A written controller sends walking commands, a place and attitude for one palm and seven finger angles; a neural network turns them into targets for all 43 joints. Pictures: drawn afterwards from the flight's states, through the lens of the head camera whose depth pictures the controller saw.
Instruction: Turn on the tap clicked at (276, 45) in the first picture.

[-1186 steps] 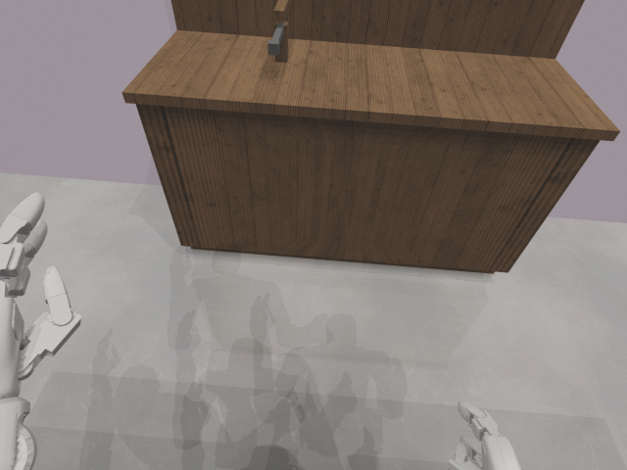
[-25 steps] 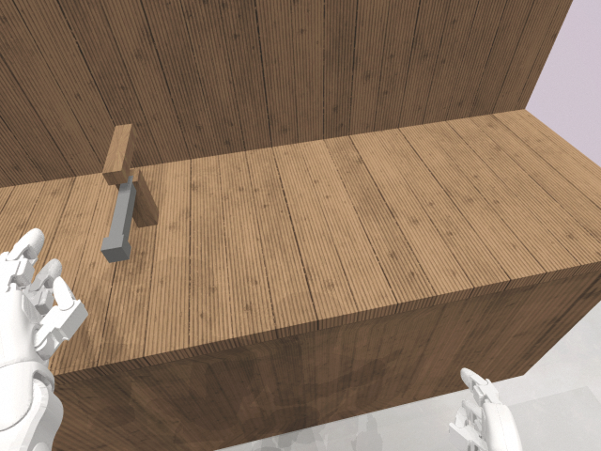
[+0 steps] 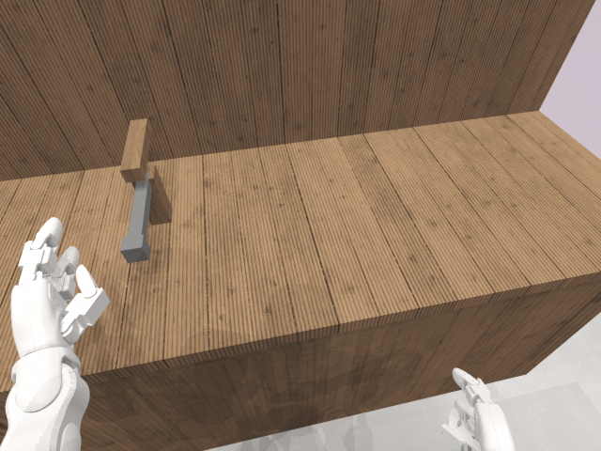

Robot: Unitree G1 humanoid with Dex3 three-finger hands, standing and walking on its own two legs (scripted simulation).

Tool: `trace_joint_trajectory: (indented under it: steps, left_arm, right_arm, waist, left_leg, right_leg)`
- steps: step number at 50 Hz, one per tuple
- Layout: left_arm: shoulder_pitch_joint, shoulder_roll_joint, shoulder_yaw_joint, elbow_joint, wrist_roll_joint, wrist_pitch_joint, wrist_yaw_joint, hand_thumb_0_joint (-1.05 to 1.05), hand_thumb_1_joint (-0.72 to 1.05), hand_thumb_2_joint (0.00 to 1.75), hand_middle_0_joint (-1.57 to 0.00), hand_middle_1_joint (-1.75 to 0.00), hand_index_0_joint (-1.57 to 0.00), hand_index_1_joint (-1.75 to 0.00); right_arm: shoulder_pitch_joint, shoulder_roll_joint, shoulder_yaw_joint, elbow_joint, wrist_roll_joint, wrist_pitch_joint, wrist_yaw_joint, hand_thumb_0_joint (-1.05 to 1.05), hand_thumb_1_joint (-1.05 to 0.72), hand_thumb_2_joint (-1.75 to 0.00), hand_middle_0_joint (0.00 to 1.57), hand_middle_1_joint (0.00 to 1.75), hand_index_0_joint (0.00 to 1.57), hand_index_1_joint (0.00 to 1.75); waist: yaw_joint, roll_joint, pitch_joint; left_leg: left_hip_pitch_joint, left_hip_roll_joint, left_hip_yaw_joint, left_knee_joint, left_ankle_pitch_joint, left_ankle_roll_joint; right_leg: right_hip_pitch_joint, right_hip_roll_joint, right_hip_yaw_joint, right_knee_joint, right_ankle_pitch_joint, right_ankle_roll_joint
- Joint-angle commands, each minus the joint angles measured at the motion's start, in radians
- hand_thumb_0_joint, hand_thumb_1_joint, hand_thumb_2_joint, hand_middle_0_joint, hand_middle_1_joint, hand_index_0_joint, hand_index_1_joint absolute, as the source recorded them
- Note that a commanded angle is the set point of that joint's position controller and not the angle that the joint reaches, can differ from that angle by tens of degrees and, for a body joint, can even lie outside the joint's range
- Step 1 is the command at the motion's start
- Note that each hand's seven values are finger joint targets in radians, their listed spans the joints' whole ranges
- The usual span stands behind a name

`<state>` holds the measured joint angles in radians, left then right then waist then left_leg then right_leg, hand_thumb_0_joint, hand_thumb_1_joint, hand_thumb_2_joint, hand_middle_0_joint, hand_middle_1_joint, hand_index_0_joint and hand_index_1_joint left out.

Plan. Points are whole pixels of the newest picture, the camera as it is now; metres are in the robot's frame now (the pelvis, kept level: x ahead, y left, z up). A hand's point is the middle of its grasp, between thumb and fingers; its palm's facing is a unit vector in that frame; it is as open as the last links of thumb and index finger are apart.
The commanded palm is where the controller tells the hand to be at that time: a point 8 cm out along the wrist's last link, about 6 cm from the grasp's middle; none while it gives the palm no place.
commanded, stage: reach beside the lever's end, fingers flat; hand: left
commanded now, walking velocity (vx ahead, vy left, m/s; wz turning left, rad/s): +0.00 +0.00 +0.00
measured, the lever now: (135, 248) +0.34 +0.28 +0.08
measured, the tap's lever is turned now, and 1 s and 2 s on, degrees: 0 0 1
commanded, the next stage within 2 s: push the lever round in 1.32 s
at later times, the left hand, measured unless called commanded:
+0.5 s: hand (104, 274) +0.29 +0.29 +0.09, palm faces +0.56 -0.82 -0.09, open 7.8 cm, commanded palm +0.25 +0.33 +0.09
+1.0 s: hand (97, 272) +0.29 +0.31 +0.09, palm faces +0.57 -0.82 -0.09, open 7.8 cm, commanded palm +0.26 +0.34 +0.08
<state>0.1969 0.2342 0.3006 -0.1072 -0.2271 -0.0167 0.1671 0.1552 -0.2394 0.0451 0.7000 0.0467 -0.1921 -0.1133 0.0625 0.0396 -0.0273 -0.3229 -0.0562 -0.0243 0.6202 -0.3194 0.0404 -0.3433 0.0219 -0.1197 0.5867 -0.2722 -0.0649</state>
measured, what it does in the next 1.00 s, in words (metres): stands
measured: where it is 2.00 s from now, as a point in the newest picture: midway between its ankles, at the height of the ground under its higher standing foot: outside the picture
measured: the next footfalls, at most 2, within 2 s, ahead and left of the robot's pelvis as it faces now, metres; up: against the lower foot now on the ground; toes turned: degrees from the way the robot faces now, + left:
none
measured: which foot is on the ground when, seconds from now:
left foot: down 0.00-1.00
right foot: down 0.00-1.00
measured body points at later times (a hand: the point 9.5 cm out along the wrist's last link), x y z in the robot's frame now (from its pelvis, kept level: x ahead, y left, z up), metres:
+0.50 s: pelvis +0.00 -0.01 +0.00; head +0.01 -0.01 +0.45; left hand +0.25 +0.33 +0.10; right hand +0.17 -0.25 -0.10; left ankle +0.00 +0.09 -0.73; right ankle +0.03 -0.08 -0.73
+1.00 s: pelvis +0.00 +0.00 +0.00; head +0.02 -0.01 +0.45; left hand +0.26 +0.35 +0.09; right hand +0.15 -0.26 -0.11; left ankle +0.00 +0.09 -0.73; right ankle +0.03 -0.08 -0.73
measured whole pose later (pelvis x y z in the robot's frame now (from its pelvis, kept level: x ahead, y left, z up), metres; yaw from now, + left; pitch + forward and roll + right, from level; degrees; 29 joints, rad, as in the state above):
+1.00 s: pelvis +0.00 +0.00 +0.00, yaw -1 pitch +4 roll -1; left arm -0.01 0.31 0.45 0.28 -0.21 -0.17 0.11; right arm 0.22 -0.26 0.01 0.71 0.05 -0.12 -0.10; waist 0.02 0.03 -0.04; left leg -0.39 -0.03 -0.01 0.66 -0.34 0.04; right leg -0.41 0.05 -0.11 0.61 -0.28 -0.07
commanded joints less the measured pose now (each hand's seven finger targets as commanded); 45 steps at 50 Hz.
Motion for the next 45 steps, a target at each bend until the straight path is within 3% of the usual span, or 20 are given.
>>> trace_joint_trajectory:
  steps: [1, 3, 4, 7, 10, 12, 14, 15, 18, 19, 25, 28, 33, 34, 36, 38, 39, 41, 44, 45]
  left_arm:
    - [-0.255, 0.189, 0.059, -0.146, 0.008, -0.057, -0.007, 0.0, 0.9, 0.9, -0.16, -0.19, -0.16, -0.19]
    - [-0.262, 0.201, 0.07, -0.127, 0.006, -0.047, -0.004, 0.0, 0.9, 0.9, -0.16, -0.19, -0.16, -0.19]
    - [-0.253, 0.24, 0.116, -0.115, 0.014, -0.046, 0.006, 0.0, 0.9, 0.9, -0.16, -0.19, -0.16, -0.19]
    - [-0.276, 0.213, 0.084, -0.114, 0.018, -0.053, 0.008, 0.0, 0.9, 0.9, -0.16, -0.18, -0.16, -0.18]
    - [-0.269, 0.227, 0.113, -0.093, 0.028, -0.074, 0.018, 0.0, 0.9, 0.9, -0.16, -0.17, -0.16, -0.17]
    - [-0.261, 0.213, 0.099, -0.067, 0.024, -0.082, 0.014, 0.0, 0.9, 0.9, -0.16, -0.17, -0.16, -0.17]
    - [-0.294, 0.249, 0.133, -0.041, 0.027, -0.091, 0.012, 0.0, 0.9, 0.9, -0.15, -0.16, -0.15, -0.16]
    - [-0.301, 0.224, 0.112, -0.028, 0.024, -0.091, 0.007, 0.0, 0.9, 0.9, -0.15, -0.16, -0.15, -0.16]
    - [-0.395, 0.259, 0.123, 0.03, 0.016, -0.092, -0.006, 0.0, 0.9, 0.9, -0.15, -0.15, -0.15, -0.15]
    - [-0.415, 0.3, 0.165, 0.042, 0.023, -0.099, -0.003, 0.0, 0.9, 0.9, -0.15, -0.15, -0.15, -0.15]
    - [-0.513, 0.338, 0.175, 0.099, 0.029, -0.149, -0.026, 0.0, 0.9, 0.9, -0.15, -0.15, -0.15, -0.15]
    - [-0.517, 0.355, 0.188, 0.196, 0.011, -0.156, -0.057, 0.0, 0.9, 0.9, -0.15, -0.15, -0.15, -0.15]
    - [-0.492, 0.323, 0.157, 0.226, -0.002, -0.154, -0.094, 0.0, 0.9, 0.9, -0.15, -0.15, -0.15, -0.15]
    - [-0.479, 0.346, 0.186, 0.228, 0.006, -0.158, -0.088, 0.0, 0.9, 0.9, -0.15, -0.15, -0.15, -0.15]
    - [-0.454, 0.332, 0.18, 0.243, 0.001, -0.154, -0.086, 0.0, 0.9, 0.9, -0.15, -0.15, -0.15, -0.15]
    - [-0.448, 0.37, 0.225, 0.247, -0.005, -0.159, -0.079, 0.0, 0.9, 0.9, -0.15, -0.15, -0.15, -0.15]
    - [-0.416, 0.397, 0.264, 0.246, 0.002, -0.166, -0.068, 0.0, 0.9, 0.9, -0.15, -0.15, -0.15, -0.15]
    - [-0.382, 0.393, 0.267, 0.213, 0.004, -0.181, -0.061, 0.0, 0.9, 0.9, -0.15, -0.15, -0.15, -0.15]
    - [-0.428, 0.406, 0.265, 0.14, 0.023, -0.214, -0.049, 0.0, 0.9, 0.9, -0.15, -0.15, -0.15, -0.15]
    - [-0.442, 0.377, 0.235, 0.129, 0.026, -0.223, -0.049, 0.0, 0.9, 0.9, -0.15, -0.15, -0.15, -0.15]
  right_arm:
    - [-0.125, -0.132, -0.051, -0.15, 0.003, -0.042, -0.018, 0.0, -0.9, -0.9, 0.2, 0.3, 0.2, 0.3]
    - [-0.125, -0.135, -0.051, -0.152, 0.0, -0.039, -0.019, 0.0, -0.9, -0.9, 0.2, 0.3, 0.2, 0.3]
    - [-0.127, -0.132, -0.052, -0.147, 0.001, -0.034, -0.019, 0.0, -0.9, -0.9, 0.2, 0.3, 0.2, 0.3]
    - [-0.117, -0.133, -0.053, -0.158, -0.003, -0.025, -0.012, 0.0, -0.9, -0.9, 0.2, 0.3, 0.2, 0.3]
    - [-0.104, -0.13, -0.058, -0.154, -0.008, -0.019, -0.005, 0.0, -0.9, -0.9, 0.2, 0.3, 0.2, 0.3]
    - [-0.1, -0.135, -0.062, -0.157, -0.008, -0.014, -0.002, 0.0, -0.9, -0.9, 0.2, 0.3, 0.2, 0.3]
    - [-0.102, -0.134, -0.062, -0.144, -0.003, -0.007, -0.005, 0.0, -0.9, -0.9, 0.2, 0.3, 0.2, 0.3]
    - [-0.097, -0.137, -0.062, -0.15, -0.004, -0.004, -0.004, 0.0, -0.9, -0.9, 0.2, 0.3, 0.2, 0.3]
    - [-0.101, -0.146, -0.06, -0.141, 0.0, 0.003, -0.014, 0.0, -0.9, -0.9, 0.2, 0.3, 0.2, 0.3]
    - [-0.104, -0.144, -0.06, -0.132, 0.001, 0.008, -0.019, 0.0, -0.9, -0.9, 0.2, 0.3, 0.2, 0.3]
    - [-0.078, -0.146, -0.061, -0.118, -0.005, 0.014, -0.021, 0.0, -0.9, -0.9, 0.2, 0.3, 0.2, 0.3]
    - [-0.065, -0.156, -0.065, -0.112, 0.0, 0.019, -0.022, 0.0, -0.9, -0.9, 0.2, 0.3, 0.2, 0.3]
    - [-0.05, -0.162, -0.071, -0.133, 0.005, 0.018, -0.016, 0.0, -0.9, -0.9, 0.2, 0.3, 0.2, 0.3]
    - [-0.047, -0.16, -0.074, -0.131, 0.008, 0.019, -0.014, 0.0, -0.9, -0.9, 0.2, 0.3, 0.2, 0.3]
    - [-0.035, -0.165, -0.077, -0.14, 0.006, 0.021, -0.01, 0.0, -0.9, -0.9, 0.2, 0.3, 0.2, 0.3]
    - [-0.03, -0.168, -0.08, -0.14, 0.003, 0.028, -0.008, 0.0, -0.9, -0.9, 0.2, 0.3, 0.2, 0.3]
    - [-0.034, -0.163, -0.082, -0.137, 0.005, 0.033, -0.007, 0.0, -0.9, -0.9, 0.2, 0.3, 0.2, 0.3]
    - [-0.031, -0.159, -0.086, -0.152, 0.0, 0.037, 0.0, 0.0, -0.9, -0.9, 0.2, 0.3, 0.2, 0.3]
    - [-0.041, -0.15, -0.08, -0.145, -0.001, 0.037, 0.001, 0.0, -0.9, -0.9, 0.2, 0.3, 0.2, 0.3]
    - [-0.033, -0.149, -0.08, -0.145, -0.004, 0.033, 0.002, 0.0, -0.9, -0.9, 0.2, 0.3, 0.2, 0.3]
  waist:
    - [-0.02, 0.008, -0.14]
    - [-0.013, 0.016, -0.159]
    - [-0.002, 0.019, -0.165]
    - [-0.005, 0.016, -0.208]
    - [0.003, 0.029, -0.205]
    - [-0.003, -0.003, -0.204]
    - [-0.007, 0.007, -0.177]
    - [-0.011, -0.006, -0.181]
    - [-0.031, -0.032, -0.151]
    - [-0.028, -0.011, -0.145]
    - [-0.039, 0.063, -0.229]
    - [-0.048, 0.002, -0.211]
    - [-0.035, 0.023, -0.246]
    - [-0.026, 0.027, -0.248]
    - [-0.028, -0.027, -0.244]
    - [-0.022, -0.061, -0.242]
    - [-0.009, -0.05, -0.236]
    - [0.001, -0.027, -0.26]
    - [-0.012, 0.069, -0.239]
    - [-0.024, 0.068, -0.243]
  left_leg:
    - [0.014, 0.043, -0.07, -0.121, 0.135, -0.048]
    - [0.018, 0.042, -0.068, -0.121, 0.148, -0.048]
    - [0.019, 0.041, -0.072, -0.126, 0.162, -0.053]
    - [0.029, 0.043, -0.064, -0.117, 0.215, -0.057]
    - [0.033, 0.046, -0.061, -0.113, 0.255, -0.063]
    - [0.024, 0.047, -0.054, -0.102, 0.27, -0.056]
    - [0.011, 0.047, -0.055, -0.106, 0.246, -0.055]
    - [0.003, 0.044, -0.051, -0.106, 0.232, -0.049]
    - [-0.027, 0.042, -0.05, -0.105, 0.156, -0.032]
    - [-0.027, 0.042, -0.048, -0.106, 0.144, -0.026]
    - [-0.031, 0.037, -0.041, -0.08, 0.149, -0.014]
    - [-0.076, 0.038, -0.04, -0.067, 0.133, -0.006]
    - [-0.065, 0.038, -0.039, -0.065, 0.161, -0.007]
    - [-0.062, 0.039, -0.041, -0.065, 0.17, -0.007]
    - [-0.076, 0.041, -0.04, -0.061, 0.18, -0.005]
    - [-0.1, 0.041, -0.039, -0.057, 0.179, -0.003]
    - [-0.1, 0.041, -0.036, -0.054, 0.188, -0.002]
    - [-0.096, 0.04, -0.032, -0.055, 0.206, -0.004]
    - [-0.068, 0.042, -0.033, -0.053, 0.22, -0.006]
    - [-0.054, 0.044, -0.035, -0.057, 0.223, -0.009]
  right_leg:
    - [0.065, -0.033, 0.079, -0.1, 0.05, 0.029]
    - [0.078, -0.033, 0.082, -0.1, 0.064, 0.029]
    - [0.091, -0.031, 0.08, -0.099, 0.071, 0.025]
    - [0.105, -0.029, 0.078, -0.086, 0.118, 0.026]
    - [0.11, -0.027, 0.078, -0.08, 0.153, 0.023]
    - [0.113, -0.027, 0.079, -0.077, 0.182, 0.027]
    - [0.105, -0.027, 0.083, -0.082, 0.165, 0.025]
    - [0.104, -0.028, 0.085, -0.084, 0.157, 0.028]
    - [0.084, -0.032, 0.099, -0.104, 0.1, 0.034]
    - [0.084, -0.032, 0.104, -0.107, 0.086, 0.033]
    - [0.108, -0.037, 0.124, -0.088, 0.115, 0.033]
    - [0.111, -0.038, 0.132, -0.088, 0.122, 0.038]
    - [0.119, -0.038, 0.127, -0.076, 0.158, 0.036]
    - [0.127, -0.037, 0.125, -0.072, 0.163, 0.034]
    - [0.127, -0.036, 0.127, -0.069, 0.184, 0.039]
    - [0.141, -0.039, 0.132, -0.065, 0.195, 0.045]
    - [0.152, -0.039, 0.135, -0.061, 0.207, 0.043]
    - [0.164, -0.039, 0.137, -0.05, 0.228, 0.042]
    - [0.129, -0.034, 0.132, -0.047, 0.218, 0.035]
    - [0.112, -0.03, 0.122, -0.047, 0.21, 0.034]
